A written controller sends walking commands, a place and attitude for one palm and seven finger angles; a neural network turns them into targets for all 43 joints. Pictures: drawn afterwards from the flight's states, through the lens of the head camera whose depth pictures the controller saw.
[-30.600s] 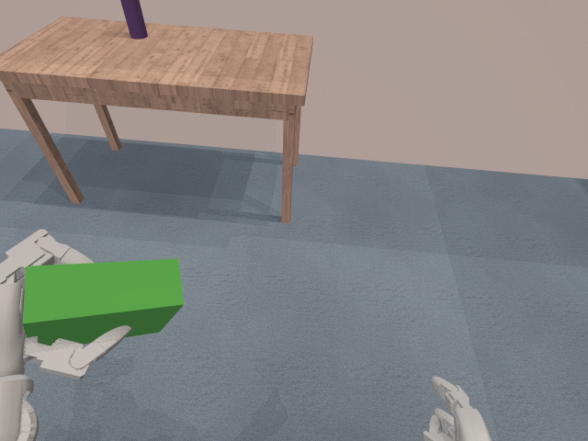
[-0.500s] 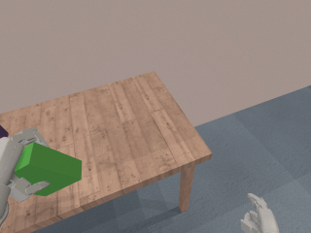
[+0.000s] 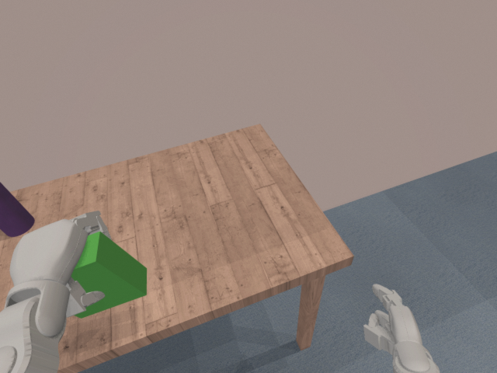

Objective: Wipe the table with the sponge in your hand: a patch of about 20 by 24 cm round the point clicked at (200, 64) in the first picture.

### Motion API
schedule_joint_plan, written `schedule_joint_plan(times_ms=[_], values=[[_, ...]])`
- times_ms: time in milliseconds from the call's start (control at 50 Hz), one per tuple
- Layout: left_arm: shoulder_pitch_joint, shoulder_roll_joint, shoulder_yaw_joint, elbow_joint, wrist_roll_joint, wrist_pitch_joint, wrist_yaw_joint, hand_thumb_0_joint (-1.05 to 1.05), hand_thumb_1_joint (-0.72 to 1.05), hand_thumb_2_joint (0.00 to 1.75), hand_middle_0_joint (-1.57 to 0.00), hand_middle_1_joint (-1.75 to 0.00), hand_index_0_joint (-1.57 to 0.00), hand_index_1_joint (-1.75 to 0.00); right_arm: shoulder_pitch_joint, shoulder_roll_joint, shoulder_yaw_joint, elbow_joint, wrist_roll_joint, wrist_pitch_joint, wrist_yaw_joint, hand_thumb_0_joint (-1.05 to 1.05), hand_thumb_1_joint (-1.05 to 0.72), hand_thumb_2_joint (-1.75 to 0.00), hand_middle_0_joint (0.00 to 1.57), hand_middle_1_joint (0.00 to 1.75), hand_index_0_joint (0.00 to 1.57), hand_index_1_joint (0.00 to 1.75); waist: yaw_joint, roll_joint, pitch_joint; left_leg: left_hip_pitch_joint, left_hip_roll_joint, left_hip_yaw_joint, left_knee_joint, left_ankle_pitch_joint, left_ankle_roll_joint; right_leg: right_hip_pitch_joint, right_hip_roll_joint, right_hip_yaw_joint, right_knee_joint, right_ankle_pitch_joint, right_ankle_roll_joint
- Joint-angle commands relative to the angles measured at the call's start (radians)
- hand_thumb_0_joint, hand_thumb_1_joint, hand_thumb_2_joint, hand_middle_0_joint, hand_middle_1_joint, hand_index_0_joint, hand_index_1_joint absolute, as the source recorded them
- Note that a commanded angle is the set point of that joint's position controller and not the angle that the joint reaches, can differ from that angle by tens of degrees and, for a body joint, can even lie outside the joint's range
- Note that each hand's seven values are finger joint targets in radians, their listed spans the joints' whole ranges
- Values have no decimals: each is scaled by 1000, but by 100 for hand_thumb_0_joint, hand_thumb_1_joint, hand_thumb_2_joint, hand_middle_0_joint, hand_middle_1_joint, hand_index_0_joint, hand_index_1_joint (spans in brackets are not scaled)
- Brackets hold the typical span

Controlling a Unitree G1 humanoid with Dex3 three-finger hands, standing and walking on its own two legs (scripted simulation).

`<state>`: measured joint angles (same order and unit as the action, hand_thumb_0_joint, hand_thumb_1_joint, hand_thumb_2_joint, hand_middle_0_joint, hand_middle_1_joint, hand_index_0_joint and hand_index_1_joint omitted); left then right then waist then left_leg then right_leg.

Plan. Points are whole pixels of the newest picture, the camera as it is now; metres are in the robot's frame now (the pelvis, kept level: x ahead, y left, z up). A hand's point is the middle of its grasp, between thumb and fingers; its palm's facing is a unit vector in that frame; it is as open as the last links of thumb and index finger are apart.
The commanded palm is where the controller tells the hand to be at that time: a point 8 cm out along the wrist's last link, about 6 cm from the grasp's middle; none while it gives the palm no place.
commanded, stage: turn the palm down, sponge in hand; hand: left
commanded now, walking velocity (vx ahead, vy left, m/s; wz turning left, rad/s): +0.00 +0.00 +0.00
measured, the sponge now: (99, 283) +0.21 +0.28 +0.05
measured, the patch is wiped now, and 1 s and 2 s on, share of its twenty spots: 0.00 0.00 0.00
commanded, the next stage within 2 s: move the sponge above the wiping area in 0.70 s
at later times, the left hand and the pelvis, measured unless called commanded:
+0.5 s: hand (69, 254) +0.23 +0.31 +0.10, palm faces +0.04 -0.09 -0.99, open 9.4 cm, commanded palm +0.20 +0.30 +0.16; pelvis +0.01 +0.02 +0.01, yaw +0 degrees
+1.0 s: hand (72, 256) +0.23 +0.32 +0.09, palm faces +0.01 -0.11 -0.99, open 9.4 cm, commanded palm +0.20 +0.31 +0.16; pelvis +0.01 +0.03 +0.01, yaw +0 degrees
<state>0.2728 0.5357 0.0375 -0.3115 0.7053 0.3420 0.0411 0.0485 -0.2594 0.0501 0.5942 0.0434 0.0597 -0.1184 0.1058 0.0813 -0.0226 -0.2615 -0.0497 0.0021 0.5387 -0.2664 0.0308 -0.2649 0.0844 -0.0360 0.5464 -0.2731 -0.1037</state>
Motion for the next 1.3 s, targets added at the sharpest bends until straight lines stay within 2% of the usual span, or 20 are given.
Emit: schedule_joint_plan(times_ms=[0,200,280,300,380,400,580,600,680,700,840,880,900,980,1020,1080,1100,1180,1200,1280], values=[[-247,201,137,-171,82,20,72,0,10,130,-120,-160,-120,-160,-228,-90,-32,-163,-1,-51,3,0,-90,-90,20,30,20,30,-5,13,-170,62,11,-67,-67,206,18,88,-85,174,-140,132,40],[-335,187,47,-122,209,114,22,0,10,130,-120,-160,-120,-160,-286,-86,-16,-147,-6,-40,31,0,-90,-90,20,30,20,30,13,6,-194,96,12,-97,-130,259,19,150,-78,165,-155,164,23],[-336,240,104,-99,245,122,28,0,10,130,-120,-160,-120,-160,-310,-92,-21,-130,-6,-36,43,0,-90,-90,20,30,20,30,33,-2,-198,107,12,-110,-137,289,17,173,-69,200,-159,199,9],[-335,170,43,-101,235,123,24,0,10,130,-120,-160,-120,-160,-300,-82,-20,-138,-4,-36,45,0,-90,-90,20,30,20,30,19,-22,-204,107,13,-102,-136,298,20,179,-76,169,-156,215,19],[-328,210,86,-88,228,130,21,0,10,130,-120,-160,-120,-160,-322,-91,-21,-126,-3,-36,48,0,-90,-90,20,30,20,30,32,-21,-195,121,11,-115,-146,299,18,176,-69,196,-171,223,11],[-327,142,22,-99,219,131,15,0,10,130,-120,-160,-120,-160,-310,-82,-22,-135,0,-36,48,0,-90,-90,20,30,20,30,13,-8,-196,122,14,-103,-147,298,19,180,-77,168,-169,221,21],[-375,223,83,-134,249,99,14,0,10,130,-120,-160,-120,-160,-313,-90,-22,-123,-10,-40,49,0,-90,-90,20,30,20,30,30,15,-209,163,19,-133,-161,331,16,183,-63,197,-180,233,2],[-351,165,43,-118,239,97,17,0,10,130,-120,-160,-120,-160,-297,-80,-23,-128,-8,-43,49,0,-90,-90,20,30,20,30,22,6,-212,155,20,-121,-157,337,18,192,-73,166,-174,244,10],[-340,208,91,-95,238,105,28,0,10,130,-120,-160,-120,-160,-312,-92,-26,-114,-8,-39,51,0,-90,-90,20,30,20,30,35,2,-201,156,19,-131,-166,336,12,189,-66,193,-185,250,2],[-335,142,31,-94,228,108,25,0,10,130,-120,-160,-120,-160,-301,-84,-26,-120,-4,-40,52,0,-90,-90,20,30,20,30,16,-6,-190,147,23,-124,-167,330,10,185,-74,165,-183,244,12],[-372,136,4,-60,233,113,6,0,10,130,-120,-160,-120,-160,-293,-92,-27,-115,-2,-35,51,0,-90,-90,20,30,20,30,8,-22,-179,150,26,-132,-185,297,7,168,-74,153,-196,198,15],[-369,174,40,-75,244,108,8,0,10,130,-120,-160,-120,-160,-315,-95,-26,-117,-4,-36,52,0,-90,-90,20,30,20,30,27,4,-185,159,23,-141,-187,294,11,172,-63,182,-197,191,2],[-364,108,-13,-94,235,94,8,0,10,130,-120,-160,-120,-160,-296,-83,-29,-126,-3,-42,53,0,-90,-90,20,30,20,30,12,-5,-195,165,27,-128,-178,314,13,179,-72,154,-188,213,12],[-307,183,74,-93,248,76,33,0,10,130,-120,-160,-120,-160,-295,-92,-35,-114,-12,-41,60,0,-90,-90,20,30,20,30,37,-6,-212,163,27,-139,-180,334,8,199,-62,188,-189,240,0],[-317,139,37,-78,248,75,43,0,10,130,-120,-160,-120,-160,-284,-85,-35,-112,-8,-42,62,0,-90,-90,20,30,20,30,24,-24,-202,154,29,-131,-178,332,6,189,-72,165,-189,236,10],[-342,202,95,-39,252,95,57,0,10,130,-120,-160,-120,-160,-304,-99,-33,-99,-7,-36,56,0,-90,-90,20,30,20,30,34,-10,-169,145,22,-135,-186,288,8,174,-61,200,-206,202,-1],[-347,140,37,-44,245,96,55,0,10,130,-120,-160,-120,-160,-302,-88,-30,-109,-3,-39,55,0,-90,-90,20,30,20,30,25,-4,-188,145,20,-124,-184,288,11,187,-73,171,-200,202,9],[-383,179,56,5,240,95,49,0,10,130,-120,-160,-120,-160,-303,-97,-32,-96,-2,-44,42,0,-90,-90,20,30,20,30,21,-5,-174,153,13,-127,-185,245,15,165,-65,199,-220,163,4],[-389,124,6,12,231,87,43,0,10,130,-120,-160,-120,-160,-289,-90,-32,-101,1,-48,41,0,-90,-90,20,30,20,30,2,-3,-168,144,15,-117,-184,243,17,167,-73,173,-217,165,12],[-385,199,76,24,238,47,39,0,10,130,-120,-160,-120,-160,-275,-101,-39,-90,-7,-53,36,0,-90,-90,20,30,20,30,16,-6,-197,155,12,-123,-175,264,19,183,-67,197,-215,200,5]])
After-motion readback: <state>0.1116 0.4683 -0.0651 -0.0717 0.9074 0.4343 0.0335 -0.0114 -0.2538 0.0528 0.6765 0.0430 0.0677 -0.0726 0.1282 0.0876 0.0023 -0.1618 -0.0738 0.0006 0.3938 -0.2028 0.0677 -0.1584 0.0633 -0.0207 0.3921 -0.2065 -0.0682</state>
